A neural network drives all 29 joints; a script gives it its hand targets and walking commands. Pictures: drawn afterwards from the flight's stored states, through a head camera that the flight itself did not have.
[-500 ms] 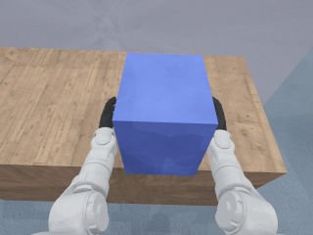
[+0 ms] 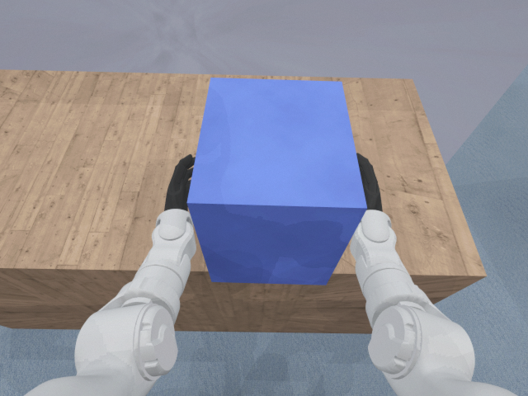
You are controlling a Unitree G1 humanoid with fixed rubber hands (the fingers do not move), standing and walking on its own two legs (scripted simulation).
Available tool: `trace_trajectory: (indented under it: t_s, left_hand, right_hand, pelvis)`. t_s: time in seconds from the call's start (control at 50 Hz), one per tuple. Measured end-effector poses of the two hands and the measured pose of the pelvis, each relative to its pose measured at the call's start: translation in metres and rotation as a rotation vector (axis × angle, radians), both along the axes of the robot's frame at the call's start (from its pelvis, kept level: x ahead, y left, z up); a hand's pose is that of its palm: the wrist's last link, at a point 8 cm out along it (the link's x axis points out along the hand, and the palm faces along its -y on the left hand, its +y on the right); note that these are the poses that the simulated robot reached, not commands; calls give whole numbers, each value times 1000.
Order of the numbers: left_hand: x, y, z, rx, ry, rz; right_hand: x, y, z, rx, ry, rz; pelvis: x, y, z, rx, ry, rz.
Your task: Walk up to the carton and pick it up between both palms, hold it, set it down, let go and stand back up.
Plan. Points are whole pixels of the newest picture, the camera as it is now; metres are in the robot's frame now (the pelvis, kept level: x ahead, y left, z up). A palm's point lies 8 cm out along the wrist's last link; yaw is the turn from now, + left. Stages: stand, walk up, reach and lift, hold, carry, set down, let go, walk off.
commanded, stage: set down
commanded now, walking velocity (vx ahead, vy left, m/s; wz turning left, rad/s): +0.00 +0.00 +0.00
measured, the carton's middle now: (272, 188) +0.46 +0.02 +0.00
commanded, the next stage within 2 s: none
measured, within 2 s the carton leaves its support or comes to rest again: neither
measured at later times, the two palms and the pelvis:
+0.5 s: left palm (137, 152) +0.43 +0.21 +0.11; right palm (422, 152) +0.45 -0.18 +0.13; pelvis -0.03 +0.00 -0.01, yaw +0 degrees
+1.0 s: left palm (125, 175) +0.39 +0.22 +0.10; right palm (412, 175) +0.42 -0.18 +0.11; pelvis -0.04 -0.02 +0.00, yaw +3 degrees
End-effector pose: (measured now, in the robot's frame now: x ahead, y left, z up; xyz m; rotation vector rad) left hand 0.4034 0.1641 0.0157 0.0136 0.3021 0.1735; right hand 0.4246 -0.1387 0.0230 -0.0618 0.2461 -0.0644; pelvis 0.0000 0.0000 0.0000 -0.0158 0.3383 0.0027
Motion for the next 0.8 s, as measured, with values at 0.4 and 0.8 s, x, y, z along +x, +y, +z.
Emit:
trace_trajectory:
  t_s: [0.4,0.8]
  left_hand:
    - [26,43,86,18,-40,39]
    - [18,48,121,8,-51,33]
  right_hand:
    - [21,-30,84,30,26,-35]
    - [21,-50,120,74,28,7]
  pelvis:
    - [-27,4,-15,-21,33,-4]
    - [-43,-17,-13,2,3,18]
